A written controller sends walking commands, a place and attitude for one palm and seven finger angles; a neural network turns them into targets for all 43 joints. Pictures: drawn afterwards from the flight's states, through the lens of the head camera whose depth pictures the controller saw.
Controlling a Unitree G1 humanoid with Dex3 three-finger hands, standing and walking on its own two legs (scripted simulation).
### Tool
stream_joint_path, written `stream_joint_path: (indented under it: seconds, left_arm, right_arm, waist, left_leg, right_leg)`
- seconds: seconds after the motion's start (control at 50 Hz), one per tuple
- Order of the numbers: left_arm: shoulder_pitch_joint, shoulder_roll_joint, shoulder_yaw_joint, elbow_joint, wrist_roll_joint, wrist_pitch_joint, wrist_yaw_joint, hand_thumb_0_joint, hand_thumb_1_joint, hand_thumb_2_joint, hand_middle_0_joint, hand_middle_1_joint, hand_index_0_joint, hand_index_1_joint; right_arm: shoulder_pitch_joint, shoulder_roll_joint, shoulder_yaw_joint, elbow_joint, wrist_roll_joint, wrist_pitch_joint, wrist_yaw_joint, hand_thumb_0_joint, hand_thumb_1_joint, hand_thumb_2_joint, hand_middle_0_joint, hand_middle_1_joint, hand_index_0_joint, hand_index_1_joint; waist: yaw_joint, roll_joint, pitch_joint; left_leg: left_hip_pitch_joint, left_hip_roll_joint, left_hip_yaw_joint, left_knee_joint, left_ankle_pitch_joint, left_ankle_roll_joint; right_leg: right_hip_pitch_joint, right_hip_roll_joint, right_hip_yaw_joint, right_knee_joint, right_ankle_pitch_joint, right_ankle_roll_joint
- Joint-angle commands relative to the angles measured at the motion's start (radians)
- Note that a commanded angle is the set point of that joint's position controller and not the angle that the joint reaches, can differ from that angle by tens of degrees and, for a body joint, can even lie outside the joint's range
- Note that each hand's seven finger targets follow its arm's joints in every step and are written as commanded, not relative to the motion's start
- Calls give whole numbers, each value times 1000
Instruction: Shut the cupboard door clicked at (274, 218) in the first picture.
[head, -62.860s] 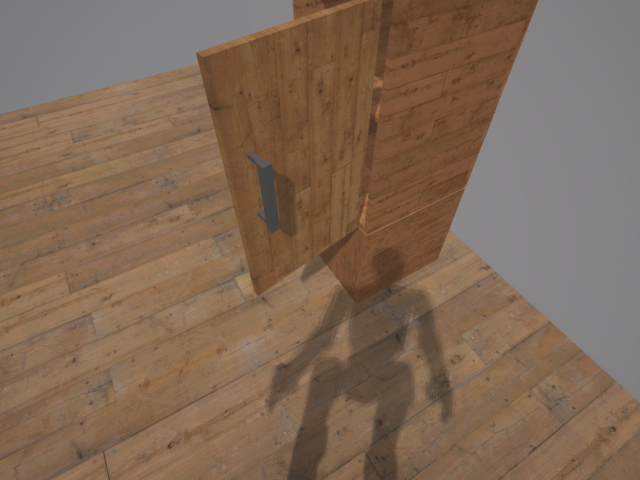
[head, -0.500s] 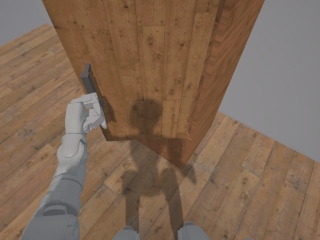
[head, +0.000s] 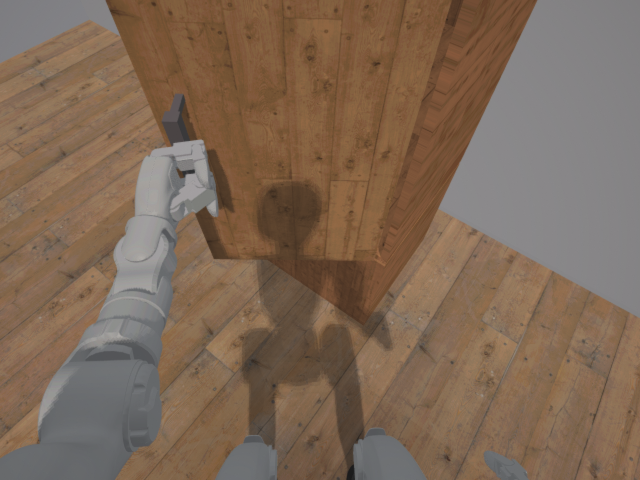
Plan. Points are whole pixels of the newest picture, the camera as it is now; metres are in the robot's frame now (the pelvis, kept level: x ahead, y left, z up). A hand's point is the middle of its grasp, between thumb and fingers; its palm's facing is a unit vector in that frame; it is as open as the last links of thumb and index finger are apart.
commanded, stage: push the door shut along its arc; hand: left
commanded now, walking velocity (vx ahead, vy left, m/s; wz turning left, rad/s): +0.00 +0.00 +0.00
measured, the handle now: (191, 154) +0.53 +0.17 +0.07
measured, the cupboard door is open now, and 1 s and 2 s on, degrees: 36 17 9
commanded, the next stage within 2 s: pull the fist back off the door in 1.28 s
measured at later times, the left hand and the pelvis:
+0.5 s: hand (219, 157) +0.52 +0.12 +0.08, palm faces -0.19 -0.98 -0.02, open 3.2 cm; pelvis -0.01 +0.01 -0.02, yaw +0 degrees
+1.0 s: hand (264, 123) +0.58 +0.07 +0.08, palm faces -0.33 -0.94 -0.01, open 3.1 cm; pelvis +0.00 +0.01 -0.03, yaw -2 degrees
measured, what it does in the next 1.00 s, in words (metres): stands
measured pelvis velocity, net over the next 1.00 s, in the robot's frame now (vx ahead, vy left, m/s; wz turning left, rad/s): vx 0.00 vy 0.01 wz -0.04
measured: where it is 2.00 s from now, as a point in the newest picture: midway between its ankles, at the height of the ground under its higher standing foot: outside the picture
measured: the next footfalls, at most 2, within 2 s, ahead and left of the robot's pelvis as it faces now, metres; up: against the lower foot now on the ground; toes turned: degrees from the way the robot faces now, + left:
none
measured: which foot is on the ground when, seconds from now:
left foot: down 0.00-1.00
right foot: down 0.00-1.00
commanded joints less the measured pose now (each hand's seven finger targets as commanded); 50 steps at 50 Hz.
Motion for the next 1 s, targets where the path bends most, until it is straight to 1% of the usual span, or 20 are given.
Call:
stream_joint_path:
  seconds: [0.0,0.08,0.16,0.24,0.26,0.32,0.36,0.44,0.54,0.56,0.64,0.66,0.7,0.74,0.8,0.82,0.88,0.92,0.96,0.98]
  left_arm:
    - [-533,178,26,-156,-3,-47,-31,0,900,900,-1300,-1500,-1300,-1500]
    - [-577,182,14,-142,-6,-40,-68,0,900,900,-1300,-1500,-1300,-1500]
    - [-678,176,-18,-83,0,-17,-87,0,900,900,-1300,-1500,-1300,-1500]
    - [-760,212,-14,-57,11,-5,-100,0,900,900,-1300,-1500,-1300,-1500]
    - [-770,189,-34,-41,13,2,-106,0,900,900,-1300,-1500,-1300,-1500]
    - [-803,241,-3,-34,12,8,-121,0,900,900,-1300,-1500,-1300,-1500]
    - [-838,220,-26,-32,17,14,-131,0,900,900,-1300,-1500,-1300,-1500]
    - [-895,264,-2,-1,24,30,-133,0,900,900,-1300,-1500,-1300,-1500]
    - [-966,279,-8,-27,41,33,-135,0,900,900,-1300,-1500,-1300,-1500]
    - [-957,265,-16,-8,41,41,-138,0,900,900,-1300,-1500,-1300,-1500]
    - [-1010,312,4,4,50,55,-146,0,900,900,-1300,-1500,-1300,-1500]
    - [-1010,293,-9,34,53,65,-148,0,900,900,-1300,-1500,-1300,-1500]
    - [-1045,312,-3,36,60,73,-148,0,900,900,-1300,-1500,-1300,-1500]
    - [-1080,305,-8,20,61,72,-151,0,900,900,-1300,-1500,-1300,-1500]
    - [-1072,341,23,66,67,93,-149,0,900,900,-1300,-1500,-1300,-1500]
    - [-1089,329,16,68,68,94,-148,0,900,900,-1300,-1500,-1300,-1500]
    - [-1111,407,64,68,88,102,-141,0,900,900,-1300,-1500,-1300,-1500]
    - [-1092,464,110,83,97,109,-140,0,900,900,-1300,-1500,-1300,-1500]
    - [-1071,479,116,74,111,118,-147,0,900,900,-1300,-1500,-1300,-1500]
    - [-1079,462,99,52,114,117,-153,0,900,900,-1300,-1500,-1300,-1500]
  right_arm:
    - [125,-163,-60,-60,0,-24,-8,0,-900,-900,200,300,200,300]
    - [146,-165,-61,-56,1,-18,-5,0,-900,-900,200,300,200,300]
    - [169,-173,-58,-35,1,-15,-7,0,-900,-900,200,300,200,300]
    - [192,-187,-57,-24,-1,-22,-10,0,-900,-900,200,300,200,300]
    - [198,-186,-55,-23,-3,-24,-7,0,-900,-900,200,300,200,300]
    - [221,-196,-53,-22,-8,-28,-7,0,-900,-900,200,300,200,300]
    - [226,-195,-54,-15,-10,-29,-3,0,-900,-900,200,300,200,300]
    - [245,-205,-51,-10,-13,-30,-3,0,-900,-900,200,300,200,300]
    - [270,-210,-50,-4,-21,-30,3,0,-900,-900,200,300,200,300]
    - [272,-208,-51,-3,-21,-29,6,0,-900,-900,200,300,200,300]
    - [285,-213,-46,4,-21,-27,4,0,-900,-900,200,300,200,300]
    - [287,-210,-44,4,-20,-27,5,0,-900,-900,200,300,200,300]
    - [292,-214,-42,6,-23,-26,4,0,-900,-900,200,300,200,300]
    - [301,-214,-44,9,-27,-30,4,0,-900,-900,200,300,200,300]
    - [312,-216,-39,8,-31,-26,7,0,-900,-900,200,300,200,300]
    - [319,-214,-36,7,-32,-27,7,0,-900,-900,200,300,200,300]
    - [326,-215,-33,-1,-36,-23,9,0,-900,-900,200,300,200,300]
    - [341,-217,-30,-10,-40,-19,11,0,-900,-900,200,300,200,300]
    - [341,-212,-31,-21,-42,-12,15,0,-900,-900,200,300,200,300]
    - [347,-211,-35,-23,-40,-8,16,0,-900,-900,200,300,200,300]
  waist:
    - [-66,-11,-419]
    - [-76,18,-439]
    - [-121,19,-389]
    - [-144,61,-414]
    - [-149,61,-407]
    - [-150,96,-440]
    - [-160,117,-464]
    - [-177,109,-458]
    - [-190,163,-515]
    - [-192,168,-516]
    - [-208,159,-516]
    - [-215,158,-480]
    - [-225,163,-472]
    - [-229,198,-525]
    - [-229,172,-501]
    - [-239,179,-500]
    - [-229,196,-544]
    - [-224,175,-571]
    - [-210,203,-603]
    - [-218,183,-616]
  left_leg:
    - [198,-19,-18,-117,199,24]
    - [205,-16,-23,-104,227,24]
    - [181,-11,-39,-95,165,29]
    - [184,-10,-50,-84,138,32]
    - [181,-12,-52,-80,136,32]
    - [196,-11,-59,-70,157,33]
    - [216,-6,-67,-62,165,29]
    - [197,-3,-73,-48,158,32]
    - [260,5,-94,-37,224,26]
    - [260,4,-90,-31,221,27]
    - [238,7,-88,-16,232,30]
    - [225,6,-92,-18,220,29]
    - [211,8,-92,-12,211,31]
    - [267,13,-106,-3,257,27]
    - [227,13,-101,7,268,28]
    - [227,11,-101,14,282,33]
    - [196,11,-89,35,301,34]
    - [175,10,-86,46,338,38]
    - [171,8,-74,58,382,35]
    - [179,10,-74,61,397,36]
  right_leg:
    - [167,27,30,-122,223,-8]
    - [151,29,28,-111,242,-11]
    - [72,33,24,-120,167,-9]
    - [20,32,22,-111,126,-13]
    - [9,33,19,-110,122,-14]
    - [-7,36,15,-97,125,-22]
    - [-31,36,11,-91,125,-21]
    - [-62,39,9,-85,113,-20]
    - [-100,42,-4,-63,140,-25]
    - [-106,43,-3,-67,138,-25]
    - [-110,46,-3,-62,148,-24]
    - [-127,48,-7,-63,138,-25]
    - [-138,48,-7,-60,132,-25]
    - [-167,48,-13,-44,149,-27]
    - [-158,50,-16,-41,156,-27]
    - [-170,53,-16,-36,161,-26]
    - [-141,53,-10,-23,180,-26]
    - [-101,57,-11,-10,214,-27]
    - [-73,56,-7,-2,263,-25]
    - [-68,58,-5,-1,283,-22]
